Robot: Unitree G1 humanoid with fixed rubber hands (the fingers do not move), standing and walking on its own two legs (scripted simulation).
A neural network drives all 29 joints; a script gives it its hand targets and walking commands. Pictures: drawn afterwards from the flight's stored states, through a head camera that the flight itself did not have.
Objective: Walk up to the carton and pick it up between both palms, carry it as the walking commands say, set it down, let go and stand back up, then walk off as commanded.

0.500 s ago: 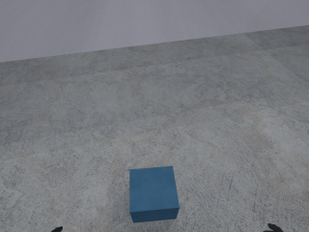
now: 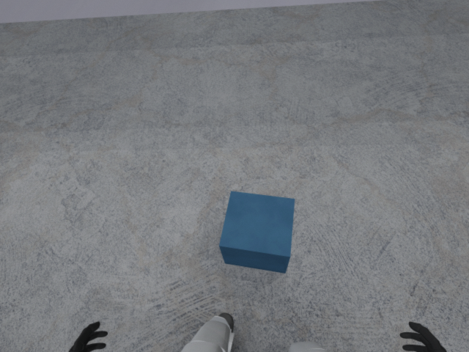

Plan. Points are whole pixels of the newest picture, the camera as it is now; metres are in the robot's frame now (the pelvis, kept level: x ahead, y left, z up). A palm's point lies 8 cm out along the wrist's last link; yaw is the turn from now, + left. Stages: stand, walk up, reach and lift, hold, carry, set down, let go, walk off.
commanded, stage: walk off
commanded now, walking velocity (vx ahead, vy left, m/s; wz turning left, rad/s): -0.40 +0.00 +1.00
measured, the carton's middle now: (258, 232) +0.56 -0.04 -0.65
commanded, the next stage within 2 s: none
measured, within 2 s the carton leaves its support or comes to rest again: neither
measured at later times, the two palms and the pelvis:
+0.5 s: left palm out of the picture -0.24 +0.29 -0.11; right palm out of the picture +0.04 -0.24 -0.07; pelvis -0.19 -0.03 +0.01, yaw +33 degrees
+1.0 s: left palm out of the picture -0.46 +0.10 -0.06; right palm out of the picture -0.02 -0.24 -0.12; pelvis -0.32 -0.17 +0.01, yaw +63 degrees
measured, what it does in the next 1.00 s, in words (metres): walks backwards, turning left: left foot, then right foot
